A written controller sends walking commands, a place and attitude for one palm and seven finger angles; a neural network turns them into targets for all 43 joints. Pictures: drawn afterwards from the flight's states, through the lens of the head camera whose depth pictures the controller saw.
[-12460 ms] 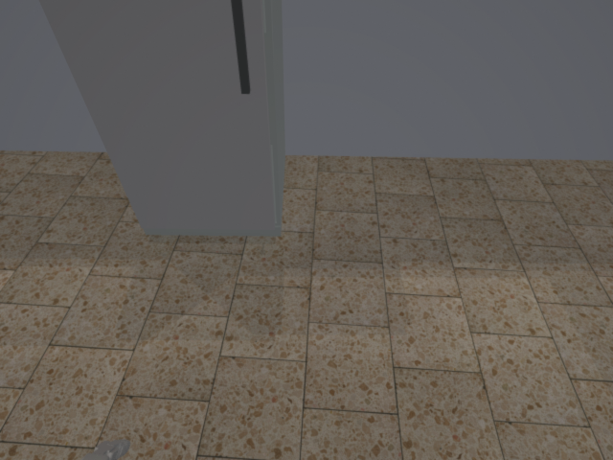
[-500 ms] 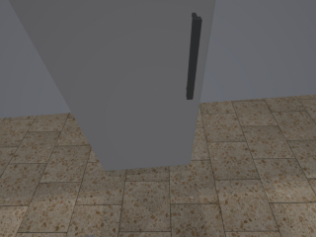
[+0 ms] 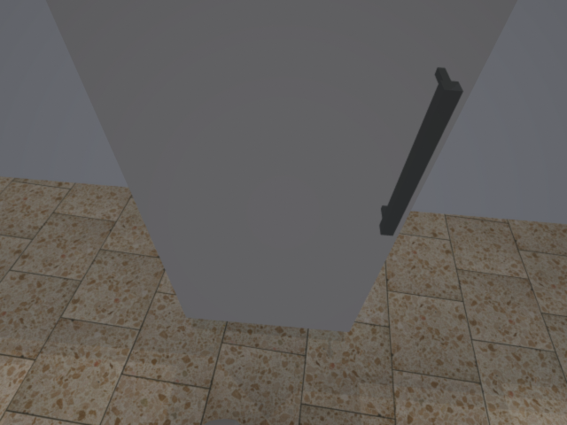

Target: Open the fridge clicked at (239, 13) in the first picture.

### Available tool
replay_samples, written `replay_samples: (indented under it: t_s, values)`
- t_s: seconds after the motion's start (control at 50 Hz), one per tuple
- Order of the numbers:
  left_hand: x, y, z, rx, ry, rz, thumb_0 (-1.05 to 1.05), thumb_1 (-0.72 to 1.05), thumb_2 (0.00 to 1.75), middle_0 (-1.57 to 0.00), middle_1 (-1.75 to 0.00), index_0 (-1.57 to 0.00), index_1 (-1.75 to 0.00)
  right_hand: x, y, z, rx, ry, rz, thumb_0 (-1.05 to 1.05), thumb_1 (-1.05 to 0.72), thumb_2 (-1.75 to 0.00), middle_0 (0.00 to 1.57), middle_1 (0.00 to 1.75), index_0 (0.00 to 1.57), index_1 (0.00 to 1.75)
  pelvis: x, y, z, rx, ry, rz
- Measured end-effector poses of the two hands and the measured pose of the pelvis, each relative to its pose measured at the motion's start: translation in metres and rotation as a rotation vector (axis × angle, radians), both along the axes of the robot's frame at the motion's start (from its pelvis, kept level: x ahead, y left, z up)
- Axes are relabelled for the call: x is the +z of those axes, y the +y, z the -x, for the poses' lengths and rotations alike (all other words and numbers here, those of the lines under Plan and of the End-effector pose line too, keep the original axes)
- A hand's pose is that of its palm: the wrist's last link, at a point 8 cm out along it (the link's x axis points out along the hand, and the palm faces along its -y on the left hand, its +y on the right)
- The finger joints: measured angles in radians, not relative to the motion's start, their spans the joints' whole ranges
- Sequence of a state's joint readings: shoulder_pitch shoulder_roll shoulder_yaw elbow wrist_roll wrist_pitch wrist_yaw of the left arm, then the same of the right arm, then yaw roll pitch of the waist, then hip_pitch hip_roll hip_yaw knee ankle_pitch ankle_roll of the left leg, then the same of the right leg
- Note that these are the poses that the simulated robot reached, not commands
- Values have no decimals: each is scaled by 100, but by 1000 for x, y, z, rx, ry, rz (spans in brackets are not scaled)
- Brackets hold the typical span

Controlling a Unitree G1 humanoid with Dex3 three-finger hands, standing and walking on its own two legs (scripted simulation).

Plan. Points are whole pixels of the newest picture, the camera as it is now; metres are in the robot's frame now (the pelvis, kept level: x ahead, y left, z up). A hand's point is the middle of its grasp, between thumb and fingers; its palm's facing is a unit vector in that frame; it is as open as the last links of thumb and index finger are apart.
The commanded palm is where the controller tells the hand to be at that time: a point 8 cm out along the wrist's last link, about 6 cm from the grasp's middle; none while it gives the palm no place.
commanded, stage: come to a stop and stand still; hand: right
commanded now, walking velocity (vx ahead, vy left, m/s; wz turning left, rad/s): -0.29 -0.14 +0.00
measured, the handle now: (409, 164) +0.49 -0.14 +0.12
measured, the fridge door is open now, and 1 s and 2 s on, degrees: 0 0 0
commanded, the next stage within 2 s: look again from close up in 1.34 s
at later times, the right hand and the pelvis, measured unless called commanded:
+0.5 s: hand out of the picture -0.02 -0.24 -0.16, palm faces +0.10 +0.97 -0.20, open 7.4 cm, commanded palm none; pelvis -0.04 -0.05 +0.02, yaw -1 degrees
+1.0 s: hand out of the picture -0.06 -0.17 -0.17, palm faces +0.05 +0.98 -0.20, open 7.3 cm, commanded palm none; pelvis -0.07 +0.00 +0.01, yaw -2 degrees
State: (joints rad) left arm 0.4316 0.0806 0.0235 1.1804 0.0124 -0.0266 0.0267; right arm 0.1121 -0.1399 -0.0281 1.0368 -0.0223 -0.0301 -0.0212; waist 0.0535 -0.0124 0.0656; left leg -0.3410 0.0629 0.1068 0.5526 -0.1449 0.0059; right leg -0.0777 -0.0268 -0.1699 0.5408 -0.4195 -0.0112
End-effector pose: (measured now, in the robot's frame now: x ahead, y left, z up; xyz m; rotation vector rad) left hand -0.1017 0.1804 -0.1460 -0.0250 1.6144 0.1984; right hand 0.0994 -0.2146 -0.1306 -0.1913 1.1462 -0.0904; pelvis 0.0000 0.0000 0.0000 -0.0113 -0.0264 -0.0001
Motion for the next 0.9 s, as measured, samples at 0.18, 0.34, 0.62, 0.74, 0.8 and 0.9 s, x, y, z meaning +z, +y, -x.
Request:
replay_samples:
  t_s: [0.18,0.34,0.62,0.74,0.8,0.9]
  values:
    - [-6,29,-77,-93,-130,-62,1,90,90,-20,-30,-20,-30,-1,0,14,-77,-8,-6,-2,-92,-90,21,30,20,30,0,-4,14,-41,-1,-7]
    - [9,23,-115,-157,-348,-162,0,91,90,-20,-30,-19,-30,-21,-54,68,-120,64,-1,0,-91,-90,20,30,20,30,-8,-34,39,-25,-8,-13]
    - [25,5,-75,-140,-264,-135,1,92,89,-21,-30,-20,-30,0,-62,162,-145,314,-2,1,-91,-90,20,30,20,30,17,-39,40,-9,22,-16]
    - [6,23,-46,-100,-195,-93,1,91,89,-21,-30,-20,-30,-2,-32,157,-112,280,18,1,-91,-90,20,30,20,30,10,-19,49,4,12,-4]
    - [2,31,-41,-108,-210,-82,1,91,89,-20,-30,-20,-30,0,-15,153,-82,230,18,1,-91,-90,20,30,20,30,8,-12,55,-4,0,-25]
    - [5,39,-40,-123,-266,-88,1,91,90,-20,-30,-20,-30,-6,-5,158,-88,186,10,2,-94,-90,20,30,20,30,6,-2,62,-19,-24,-17]
